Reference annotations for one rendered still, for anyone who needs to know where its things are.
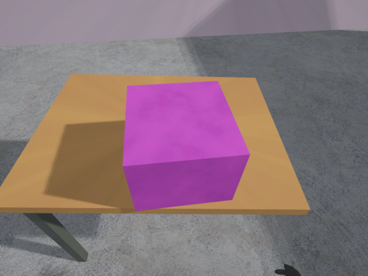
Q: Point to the table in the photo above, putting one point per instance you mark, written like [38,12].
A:
[73,161]

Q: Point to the right robot hand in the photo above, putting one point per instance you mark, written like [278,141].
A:
[289,271]

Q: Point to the carton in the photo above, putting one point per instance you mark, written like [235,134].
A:
[182,145]

